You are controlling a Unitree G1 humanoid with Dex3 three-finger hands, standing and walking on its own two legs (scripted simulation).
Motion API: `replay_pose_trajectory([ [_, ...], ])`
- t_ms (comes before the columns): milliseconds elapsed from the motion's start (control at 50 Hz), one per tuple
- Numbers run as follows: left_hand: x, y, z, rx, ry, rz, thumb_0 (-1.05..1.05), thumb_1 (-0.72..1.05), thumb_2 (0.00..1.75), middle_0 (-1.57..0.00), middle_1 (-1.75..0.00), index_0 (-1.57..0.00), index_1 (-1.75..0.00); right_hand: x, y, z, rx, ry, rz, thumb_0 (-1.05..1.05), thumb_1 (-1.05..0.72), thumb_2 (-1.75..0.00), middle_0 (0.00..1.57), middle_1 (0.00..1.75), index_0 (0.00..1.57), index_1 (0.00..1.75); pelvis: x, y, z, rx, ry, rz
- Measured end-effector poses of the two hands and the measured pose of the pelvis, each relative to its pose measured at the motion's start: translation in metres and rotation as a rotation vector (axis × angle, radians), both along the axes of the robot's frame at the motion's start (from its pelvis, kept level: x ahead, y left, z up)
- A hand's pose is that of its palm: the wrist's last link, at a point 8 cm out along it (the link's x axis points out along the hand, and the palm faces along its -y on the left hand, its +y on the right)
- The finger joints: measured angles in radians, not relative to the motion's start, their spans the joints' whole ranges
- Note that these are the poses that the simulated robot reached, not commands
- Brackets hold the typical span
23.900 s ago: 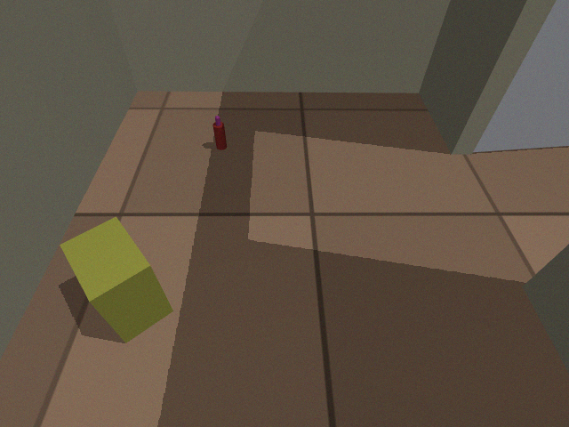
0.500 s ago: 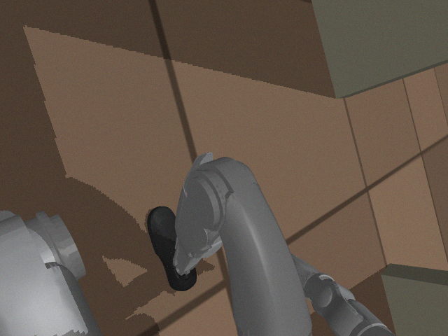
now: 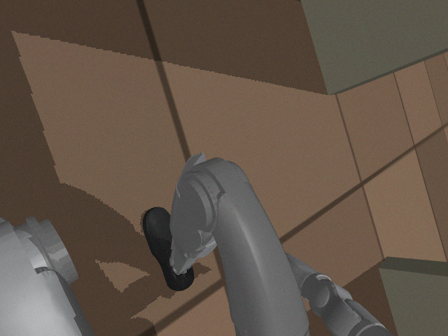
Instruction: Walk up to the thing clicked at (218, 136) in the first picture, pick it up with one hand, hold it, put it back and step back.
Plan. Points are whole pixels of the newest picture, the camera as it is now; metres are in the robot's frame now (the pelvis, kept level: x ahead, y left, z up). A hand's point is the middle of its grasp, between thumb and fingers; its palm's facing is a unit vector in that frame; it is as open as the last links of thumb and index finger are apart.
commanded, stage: open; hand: left
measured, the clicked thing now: out of the picture +0.50 +0.30 -0.21
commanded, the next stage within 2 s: withdraw in 0.14 s
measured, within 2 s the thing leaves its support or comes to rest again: neither
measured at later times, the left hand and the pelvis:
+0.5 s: hand out of the picture +0.51 +0.33 -0.14, palm faces +0.39 -0.92 -0.01, open 16.8 cm; pelvis +0.00 +0.00 +0.00, yaw +0 degrees
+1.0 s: hand out of the picture +0.46 +0.44 -0.03, palm faces +0.43 -0.84 -0.34, open 17.3 cm; pelvis +0.00 +0.00 +0.03, yaw +5 degrees
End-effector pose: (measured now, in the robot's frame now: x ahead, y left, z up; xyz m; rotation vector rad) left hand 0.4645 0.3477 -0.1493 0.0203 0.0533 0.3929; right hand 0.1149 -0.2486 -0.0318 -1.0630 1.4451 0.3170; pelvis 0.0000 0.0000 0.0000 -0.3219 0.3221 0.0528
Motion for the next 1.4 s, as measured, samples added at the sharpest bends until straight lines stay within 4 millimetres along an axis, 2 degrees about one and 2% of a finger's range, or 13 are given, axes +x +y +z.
replay_pose_trajectory([
  [160, -0.003, 0.001, 0.000, -0.001, -0.009, 0.006, 0.00, -0.40, 0.34, -0.56, -0.47, -0.57, -0.47, -0.004, -0.002, 0.000, -0.003, 0.011, -0.002, -0.01, -0.90, -0.89, 0.20, 0.30, 0.20, 0.30, -0.001, -0.001, -0.001, 0.003, -0.003, 0.000],
  [360, -0.002, 0.002, 0.000, -0.004, -0.016, -0.009, 0.00, -0.53, 0.20, -0.33, -0.28, -0.33, -0.27, 0.000, -0.001, 0.001, -0.012, -0.001, 0.001, -0.01, -0.90, -0.89, 0.20, 0.30, 0.20, 0.30, -0.001, 0.000, -0.001, 0.001, -0.003, 0.000],
  [460, 0.000, 0.012, 0.008, 0.003, -0.057, -0.001, 0.00, -0.58, 0.16, -0.24, -0.22, -0.24, -0.22, 0.003, 0.000, 0.002, -0.016, -0.016, -0.011, -0.01, -0.90, -0.90, 0.20, 0.30, 0.20, 0.30, -0.001, 0.001, 0.000, 0.004, 0.000, 0.000],
  [560, -0.001, 0.035, 0.028, 0.034, -0.087, 0.018, -0.01, -0.60, 0.12, -0.17, -0.16, -0.17, -0.16, 0.002, -0.003, 0.001, -0.019, -0.031, -0.051, -0.01, -0.91, -0.90, 0.20, 0.30, 0.20, 0.30, 0.000, 0.001, 0.002, 0.011, 0.014, 0.004],
  [660, -0.011, 0.064, 0.056, 0.054, -0.078, 0.031, -0.01, -0.60, 0.08, -0.12, -0.11, -0.12, -0.11, -0.001, -0.007, -0.002, -0.003, -0.038, -0.103, -0.01, -0.91, -0.90, 0.20, 0.30, 0.20, 0.30, 0.001, 0.000, 0.004, 0.026, 0.040, 0.014],
  [740, -0.017, 0.080, 0.075, 0.050, -0.053, 0.024, -0.01, -0.60, 0.06, -0.09, -0.09, -0.09, -0.08, -0.003, -0.009, -0.006, 0.021, -0.050, -0.136, -0.01, -0.90, -0.90, 0.20, 0.30, 0.20, 0.30, 0.001, -0.001, 0.006, 0.039, 0.060, 0.022],
  [880, -0.026, 0.098, 0.098, 0.141, 0.159, 0.016, -0.01, -0.57, 0.06, -0.08, -0.08, -0.08, -0.07, -0.003, -0.008, -0.009, 0.069, -0.098, -0.282, 0.00, -0.91, -0.90, 0.20, 0.30, 0.20, 0.30, 0.003, -0.002, 0.014, 0.065, 0.116, 0.033],
  [960, -0.039, 0.115, 0.126, 0.193, 0.237, 0.071, -0.01, -0.55, 0.06, -0.08, -0.08, -0.08, -0.07, -0.003, -0.006, -0.009, 0.101, -0.114, -0.353, 0.00, -0.93, -0.91, 0.20, 0.30, 0.20, 0.30, 0.004, -0.003, 0.023, 0.083, 0.149, 0.043],
  [1060, -0.065, 0.133, 0.169, 0.263, 0.315, 0.146, -0.01, -0.51, 0.08, -0.07, -0.08, -0.07, -0.07, -0.001, -0.004, -0.006, 0.150, -0.127, -0.425, 0.00, -0.92, -0.91, 0.20, 0.30, 0.20, 0.30, 0.005, -0.003, 0.039, 0.104, 0.197, 0.055],
  [1140, -0.093, 0.131, 0.194, 0.308, 0.403, 0.151, -0.01, -0.50, 0.08, -0.07, -0.07, -0.07, -0.06, 0.006, -0.002, -0.002, 0.196, -0.136, -0.472, 0.00, -0.91, -0.90, 0.20, 0.30, 0.20, 0.30, 0.006, -0.002, 0.057, 0.126, 0.236, 0.065],
  [1200, -0.115, 0.116, 0.209, 0.331, 0.468, 0.127, -0.01, -0.51, 0.07, -0.06, -0.06, -0.06, -0.06, 0.018, 0.001, 0.007, 0.235, -0.159, -0.497, 0.00, -0.90, -0.90, 0.20, 0.30, 0.20, 0.30, 0.007, -0.003, 0.078, 0.142, 0.255, 0.071],
  [1260, -0.135, 0.096, 0.225, 0.330, 0.518, 0.101, -0.01, -0.51, 0.07, -0.06, -0.06, -0.06, -0.06, 0.036, 0.006, 0.026, 0.274, -0.206, -0.509, 0.00, -0.90, -0.90, 0.20, 0.30, 0.20, 0.30, 0.008, -0.004, 0.104, 0.155, 0.266, 0.076],
  [1400, -0.177, 0.049, 0.274, 0.270, 0.608, 0.079, -0.01, -0.50, 0.08, -0.07, -0.06, -0.07, -0.06, 0.092, 0.022, 0.097, 0.364, -0.361, -0.479, 0.00, -0.90, -0.90, 0.20, 0.30, 0.20, 0.30, 0.020, -0.009, 0.177, 0.185, 0.259, 0.095],
])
